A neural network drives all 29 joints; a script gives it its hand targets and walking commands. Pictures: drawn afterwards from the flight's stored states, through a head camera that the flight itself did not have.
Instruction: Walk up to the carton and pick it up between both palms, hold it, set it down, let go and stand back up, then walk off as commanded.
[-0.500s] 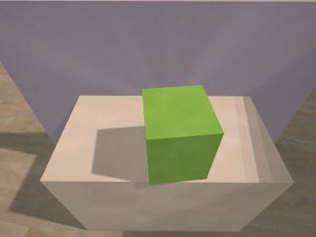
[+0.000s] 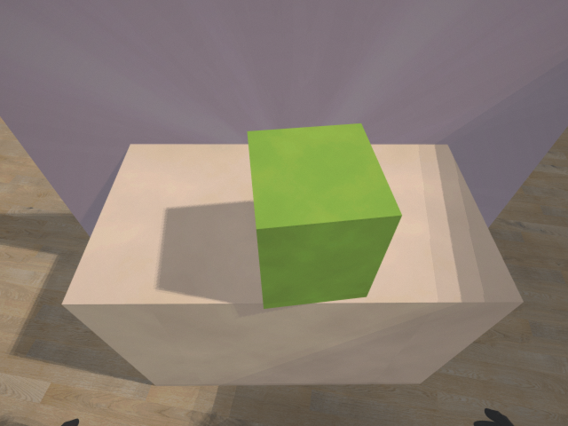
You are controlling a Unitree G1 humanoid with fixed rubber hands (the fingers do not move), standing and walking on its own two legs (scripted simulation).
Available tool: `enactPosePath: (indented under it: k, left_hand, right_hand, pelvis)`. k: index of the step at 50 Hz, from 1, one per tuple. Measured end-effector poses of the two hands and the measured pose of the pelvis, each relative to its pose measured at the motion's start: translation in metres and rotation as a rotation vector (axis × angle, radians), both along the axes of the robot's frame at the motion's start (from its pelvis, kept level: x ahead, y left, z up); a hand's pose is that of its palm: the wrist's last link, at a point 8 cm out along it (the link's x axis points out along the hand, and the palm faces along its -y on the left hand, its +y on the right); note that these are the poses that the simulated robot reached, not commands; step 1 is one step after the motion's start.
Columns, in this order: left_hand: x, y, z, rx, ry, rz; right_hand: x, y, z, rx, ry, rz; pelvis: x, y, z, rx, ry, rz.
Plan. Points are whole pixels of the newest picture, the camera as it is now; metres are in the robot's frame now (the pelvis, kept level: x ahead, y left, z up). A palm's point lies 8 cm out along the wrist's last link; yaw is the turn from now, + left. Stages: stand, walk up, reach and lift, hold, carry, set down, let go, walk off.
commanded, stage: walk off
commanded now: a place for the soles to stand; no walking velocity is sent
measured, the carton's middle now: (310, 219) +0.47 -0.05 -0.02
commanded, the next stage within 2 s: none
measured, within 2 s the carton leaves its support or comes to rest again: neither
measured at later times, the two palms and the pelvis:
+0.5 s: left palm out of the picture -0.03 +0.28 -0.07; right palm out of the picture +0.02 -0.38 -0.12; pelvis -0.12 -0.04 -0.01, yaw +0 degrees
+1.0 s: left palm out of the picture -0.13 +0.34 -0.10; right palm out of the picture -0.18 -0.32 -0.08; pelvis -0.25 +0.02 -0.01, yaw +0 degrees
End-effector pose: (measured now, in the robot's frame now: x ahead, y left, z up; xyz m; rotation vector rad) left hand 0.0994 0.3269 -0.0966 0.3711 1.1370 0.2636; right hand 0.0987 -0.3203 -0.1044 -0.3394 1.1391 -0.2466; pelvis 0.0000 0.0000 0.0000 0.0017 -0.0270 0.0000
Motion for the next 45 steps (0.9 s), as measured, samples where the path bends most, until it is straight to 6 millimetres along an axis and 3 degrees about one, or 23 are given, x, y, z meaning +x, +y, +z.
enactPosePath:
  k: [7,10,14,17,20,27,32,38,42,45]
  left_hand:
    - [-0.026,0.005,-0.015,0.047,0.011,-0.04]
    - [-0.05,-0.004,-0.018,0.056,0.03,-0.028]
    - [-0.09,-0.022,-0.019,0.086,0.061,-0.026]
    - [-0.12,-0.038,-0.013,0.089,0.086,-0.024]
    - [-0.135,-0.046,0.004,0.096,0.069,-0.004]
    - [-0.125,-0.038,0.039,0.138,-0.081,-0.036]
    - [-0.124,-0.025,0.047,0.149,-0.147,-0.082]
    - [-0.141,-0.002,0.028,0.103,-0.184,-0.107]
    - [-0.167,0.006,0.007,0.047,-0.154,-0.093]
    - [-0.188,0.005,0.001,0.008,-0.124,-0.081]
  right_hand:
    - [-0.025,-0.018,-0.012,-0.04,-0.025,0.008]
    - [-0.034,-0.031,-0.017,-0.048,-0.038,0.023]
    - [-0.026,-0.052,-0.025,-0.053,-0.102,0.046]
    - [-0.026,-0.056,-0.024,-0.043,-0.132,0.046]
    - [-0.037,-0.054,-0.019,-0.018,-0.127,0.046]
    - [-0.096,-0.057,-0.016,-0.009,-0.046,0.053]
    - [-0.145,-0.051,-0.017,-0.016,0.003,0.042]
    - [-0.215,-0.03,-0.017,-0.041,0.059,0.023]
    - [-0.268,-0.011,-0.009,-0.063,0.089,-0.007]
    - [-0.287,-0.001,0.004,-0.078,0.089,-0.011]
  pelvis:
    - [-0.037,-0.009,-0.023,0.005,-0.021,-0.019]
    - [-0.049,-0.02,-0.029,0.002,-0.029,-0.014]
    - [-0.066,-0.039,-0.039,0.019,-0.023,-0.024]
    - [-0.083,-0.044,-0.033,0.03,-0.045,-0.021]
    - [-0.096,-0.045,-0.02,0.037,-0.036,-0.018]
    - [-0.127,-0.042,-0.006,0.057,-0.016,0.013]
    - [-0.152,-0.031,-0.008,0.057,-0.017,0.027]
    - [-0.188,-0.006,-0.019,0.03,-0.017,0.032]
    - [-0.211,0.01,-0.02,0.011,-0.035,0.02]
    - [-0.224,0.013,-0.012,-0.019,-0.029,0.026]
